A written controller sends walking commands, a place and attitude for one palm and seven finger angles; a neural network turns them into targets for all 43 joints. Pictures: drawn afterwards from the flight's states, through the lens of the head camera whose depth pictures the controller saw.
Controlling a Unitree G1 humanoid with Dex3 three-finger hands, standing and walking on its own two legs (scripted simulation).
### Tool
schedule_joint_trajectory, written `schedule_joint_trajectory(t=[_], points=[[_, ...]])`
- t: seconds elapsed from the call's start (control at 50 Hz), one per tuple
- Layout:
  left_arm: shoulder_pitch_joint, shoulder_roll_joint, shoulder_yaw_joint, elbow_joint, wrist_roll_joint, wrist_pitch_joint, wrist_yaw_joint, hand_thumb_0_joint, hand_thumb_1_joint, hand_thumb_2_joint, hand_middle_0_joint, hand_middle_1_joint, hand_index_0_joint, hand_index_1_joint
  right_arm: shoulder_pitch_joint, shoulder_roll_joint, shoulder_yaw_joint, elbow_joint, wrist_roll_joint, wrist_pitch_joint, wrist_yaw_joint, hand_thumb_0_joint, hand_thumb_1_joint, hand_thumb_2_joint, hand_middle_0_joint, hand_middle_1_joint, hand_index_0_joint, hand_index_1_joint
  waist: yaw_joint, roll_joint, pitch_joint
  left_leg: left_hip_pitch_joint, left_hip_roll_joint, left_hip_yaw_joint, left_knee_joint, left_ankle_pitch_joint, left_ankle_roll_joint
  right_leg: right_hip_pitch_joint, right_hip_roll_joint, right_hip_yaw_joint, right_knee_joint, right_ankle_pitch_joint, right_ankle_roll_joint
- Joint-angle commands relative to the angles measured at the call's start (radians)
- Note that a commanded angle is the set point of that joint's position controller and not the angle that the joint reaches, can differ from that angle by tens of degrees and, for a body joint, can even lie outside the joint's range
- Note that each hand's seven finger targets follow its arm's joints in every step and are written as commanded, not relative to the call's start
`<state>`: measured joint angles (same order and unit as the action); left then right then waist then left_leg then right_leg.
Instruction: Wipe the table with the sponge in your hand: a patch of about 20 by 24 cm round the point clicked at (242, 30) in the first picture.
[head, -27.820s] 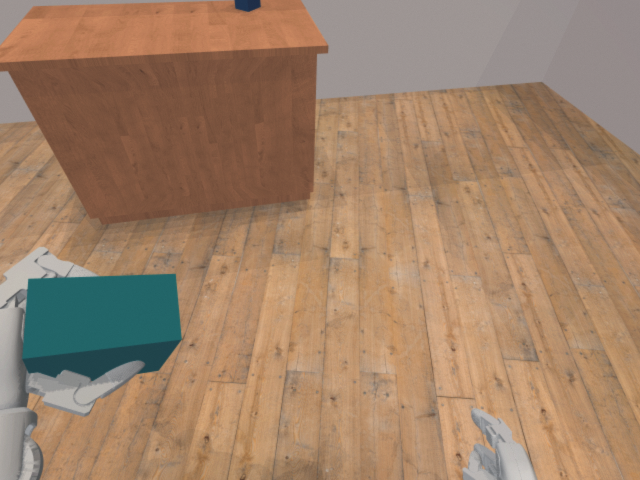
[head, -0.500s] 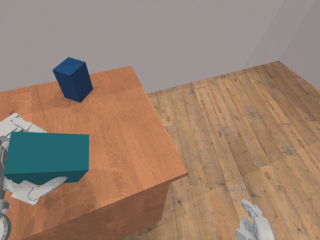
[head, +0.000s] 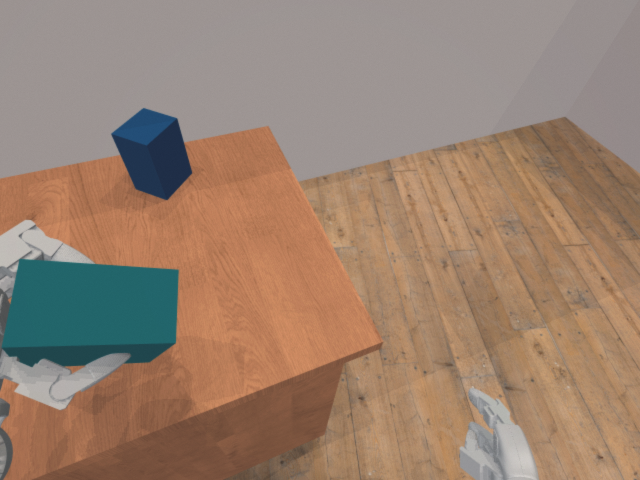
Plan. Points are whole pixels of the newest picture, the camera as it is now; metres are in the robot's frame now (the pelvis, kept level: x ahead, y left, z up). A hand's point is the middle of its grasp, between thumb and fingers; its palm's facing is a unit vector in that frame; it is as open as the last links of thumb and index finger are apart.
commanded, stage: shuffle to correct the standing spot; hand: left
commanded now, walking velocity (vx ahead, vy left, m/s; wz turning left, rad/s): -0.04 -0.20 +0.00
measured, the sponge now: (118, 320) +0.23 +0.21 +0.14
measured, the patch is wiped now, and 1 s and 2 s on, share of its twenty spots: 0.00 0.00 0.00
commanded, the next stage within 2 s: none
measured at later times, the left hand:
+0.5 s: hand (76, 305) +0.23 +0.23 +0.17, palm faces +0.29 -0.86 -0.43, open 10.2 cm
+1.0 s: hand (86, 310) +0.23 +0.23 +0.16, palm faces +0.30 -0.86 -0.42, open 10.2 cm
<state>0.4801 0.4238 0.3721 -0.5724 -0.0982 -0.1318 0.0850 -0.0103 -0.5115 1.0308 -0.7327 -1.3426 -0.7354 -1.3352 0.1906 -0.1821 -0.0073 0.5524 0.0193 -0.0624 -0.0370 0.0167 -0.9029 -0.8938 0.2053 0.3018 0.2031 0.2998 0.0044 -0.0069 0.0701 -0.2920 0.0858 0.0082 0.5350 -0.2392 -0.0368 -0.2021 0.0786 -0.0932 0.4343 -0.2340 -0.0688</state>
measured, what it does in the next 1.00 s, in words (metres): stands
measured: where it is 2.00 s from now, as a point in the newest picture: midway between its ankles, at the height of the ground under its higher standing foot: outside the picture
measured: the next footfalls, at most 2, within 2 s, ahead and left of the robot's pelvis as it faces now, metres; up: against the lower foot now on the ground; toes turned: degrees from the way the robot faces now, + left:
none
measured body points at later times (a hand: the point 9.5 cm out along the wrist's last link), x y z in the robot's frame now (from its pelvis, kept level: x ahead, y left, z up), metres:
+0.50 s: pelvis +0.00 +0.00 +0.00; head +0.04 +0.01 +0.45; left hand +0.20 +0.28 +0.19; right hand +0.17 -0.24 -0.08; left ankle +0.03 +0.14 -0.74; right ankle +0.00 -0.07 -0.74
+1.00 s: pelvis +0.00 -0.01 +0.00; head +0.03 +0.00 +0.45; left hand +0.20 +0.27 +0.19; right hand +0.18 -0.24 -0.08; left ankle +0.03 +0.14 -0.74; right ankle +0.00 -0.07 -0.74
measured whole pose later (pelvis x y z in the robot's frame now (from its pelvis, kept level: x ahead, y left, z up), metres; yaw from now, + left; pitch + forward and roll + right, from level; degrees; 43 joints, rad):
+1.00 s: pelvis +0.00 -0.01 +0.00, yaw +0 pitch +0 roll -2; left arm 0.49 0.42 0.36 -0.54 -0.10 -0.12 0.10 -0.01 -0.51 1.03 -0.73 -1.34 -0.74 -1.34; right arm 0.19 -0.20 -0.01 0.55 0.03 -0.04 -0.03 0.02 -0.90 -0.89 0.20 0.30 0.20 0.30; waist -0.02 0.01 0.06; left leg -0.29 0.10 0.00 0.53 -0.24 -0.05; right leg -0.20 0.09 -0.10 0.42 -0.23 -0.08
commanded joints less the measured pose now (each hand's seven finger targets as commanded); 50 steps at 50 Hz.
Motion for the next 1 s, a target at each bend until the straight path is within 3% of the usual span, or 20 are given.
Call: schedule_joint_trajectory(t=[0.0,0.1,0.16,0.2,0.3,0.38,0.48,0.54,0.66,0.78,0.82,0.86,0.92,0.98], points=[[-0.034,0.141,0.115,-0.182,-0.006,-0.056,0.020,0.000,0.100,1.300,-1.200,-1.600,-1.200,-1.600,-0.058,-0.140,-0.052,-0.146,0.006,-0.050,-0.014,0.000,-0.900,-0.900,0.200,0.300,0.200,0.300,-0.006,0.086,-0.168,0.045,0.104,-0.093,-0.092,0.109,0.075,0.049,-0.148,0.114,-0.069,0.136,0.045],[-0.055,0.132,0.103,-0.159,-0.004,-0.049,0.026,0.000,0.100,1.300,-1.200,-1.600,-1.200,-1.600,-0.059,-0.138,-0.050,-0.143,0.008,-0.044,-0.014,0.000,-0.900,-0.900,0.200,0.300,0.200,0.300,-0.013,0.036,-0.131,0.029,0.064,-0.064,-0.071,-0.087,0.072,-0.020,-0.170,0.159,-0.120,0.028,0.033],[-0.078,0.139,0.098,-0.176,-0.003,-0.046,0.036,0.000,0.100,1.300,-1.200,-1.600,-1.200,-1.600,-0.069,-0.132,-0.045,-0.137,0.012,-0.046,-0.015,0.000,-0.900,-0.900,0.200,0.300,0.200,0.300,-0.017,0.019,-0.134,0.066,0.047,-0.057,-0.046,-0.072,0.069,-0.059,-0.188,0.181,-0.133,0.020,0.016],[-0.093,0.139,0.096,-0.193,-0.002,-0.050,0.037,0.000,0.100,1.300,-1.200,-1.600,-1.200,-1.600,-0.069,-0.134,-0.046,-0.141,0.007,-0.049,-0.018,0.000,-0.900,-0.900,0.200,0.300,0.200,0.300,-0.014,0.028,-0.135,0.065,0.052,-0.064,-0.048,-0.045,0.075,-0.052,-0.185,0.177,-0.124,0.040,0.023],[-0.089,0.164,0.117,-0.248,0.002,-0.063,0.042,0.000,0.100,1.300,-1.200,-1.600,-1.200,-1.600,-0.076,-0.135,-0.048,-0.141,0.003,-0.055,-0.017,0.000,-0.900,-0.900,0.200,0.300,0.200,0.300,-0.006,0.135,-0.182,0.071,0.106,-0.109,-0.099,0.181,0.085,0.042,-0.149,0.118,-0.052,0.175,0.041],[-0.013,0.158,0.125,-0.209,0.000,-0.062,0.032,0.000,0.100,1.300,-1.200,-1.600,-1.200,-1.600,-0.063,-0.135,-0.050,-0.144,0.005,-0.053,-0.013,0.000,-0.900,-0.900,0.200,0.300,0.200,0.300,-0.003,0.143,-0.199,0.085,0.128,-0.114,-0.099,0.274,0.085,0.076,-0.140,0.091,-0.051,0.197,0.050],[0.038,0.135,0.118,-0.158,-0.009,-0.050,0.021,0.000,0.100,1.300,-1.200,-1.600,-1.200,-1.600,-0.050,-0.142,-0.054,-0.148,0.012,-0.043,-0.008,0.000,-0.900,-0.900,0.200,0.300,0.200,0.300,-0.010,0.076,-0.189,0.061,0.104,-0.090,-0.084,0.164,0.072,0.067,-0.149,0.106,-0.074,0.178,0.036],[0.017,0.154,0.137,-0.151,-0.012,-0.046,0.024,0.000,0.100,1.300,-1.200,-1.600,-1.200,-1.600,-0.050,-0.143,-0.054,-0.144,0.010,-0.037,-0.010,0.000,-0.900,-0.900,0.200,0.300,0.200,0.300,-0.013,0.029,-0.179,0.048,0.084,-0.068,-0.055,0.077,0.068,0.040,-0.172,0.137,-0.095,0.162,0.032],[-0.076,0.154,0.103,-0.212,-0.009,-0.043,0.042,0.000,0.100,1.300,-1.200,-1.600,-1.200,-1.600,-0.072,-0.134,-0.046,-0.133,0.013,-0.044,-0.019,0.000,-0.900,-0.900,0.200,0.300,0.200,0.300,-0.021,0.036,-0.162,0.092,0.053,-0.060,-0.027,0.039,0.070,-0.031,-0.198,0.181,-0.108,0.138,0.013],[-0.077,0.147,0.103,-0.215,-0.003,-0.048,0.046,0.000,0.100,1.300,-1.200,-1.600,-1.200,-1.600,-0.074,-0.136,-0.048,-0.131,0.009,-0.044,-0.018,0.000,-0.900,-0.900,0.200,0.300,0.200,0.300,-0.011,0.109,-0.166,0.077,0.092,-0.097,-0.076,0.164,0.080,0.027,-0.165,0.141,-0.069,0.187,0.035],[-0.056,0.155,0.116,-0.198,-0.002,-0.049,0.042,0.000,0.100,1.300,-1.200,-1.600,-1.200,-1.600,-0.071,-0.137,-0.049,-0.135,0.006,-0.040,-0.015,0.000,-0.900,-0.900,0.200,0.300,0.200,0.300,-0.008,0.107,-0.170,0.063,0.104,-0.095,-0.072,0.197,0.081,0.054,-0.163,0.128,-0.072,0.210,0.052],[-0.016,0.139,0.107,-0.167,-0.006,-0.040,0.038,0.000,0.100,1.300,-1.200,-1.600,-1.200,-1.600,-0.071,-0.135,-0.049,-0.135,0.013,-0.036,-0.011,0.000,-0.900,-0.900,0.200,0.300,0.200,0.300,-0.013,0.091,-0.171,0.067,0.098,-0.093,-0.073,0.197,0.076,0.055,-0.163,0.129,-0.071,0.217,0.041],[-0.002,0.144,0.119,-0.148,-0.008,-0.038,0.032,0.000,0.100,1.300,-1.200,-1.600,-1.200,-1.600,-0.068,-0.140,-0.050,-0.144,0.012,-0.029,-0.009,0.000,-0.900,-0.900,0.200,0.300,0.200,0.300,-0.010,0.062,-0.159,0.040,0.093,-0.080,-0.067,0.109,0.074,0.047,-0.166,0.137,-0.092,0.169,0.049],[0.004,0.140,0.113,-0.161,-0.012,-0.036,0.034,0.000,0.100,1.300,-1.200,-1.600,-1.200,-1.600,-0.065,-0.138,-0.048,-0.145,0.014,-0.024,-0.010,0.000,-0.900,-0.900,0.200,0.300,0.200,0.300,-0.016,0.028,-0.168,0.057,0.070,-0.063,-0.046,0.046,0.070,0.019,-0.183,0.155,-0.105,0.146,0.032]])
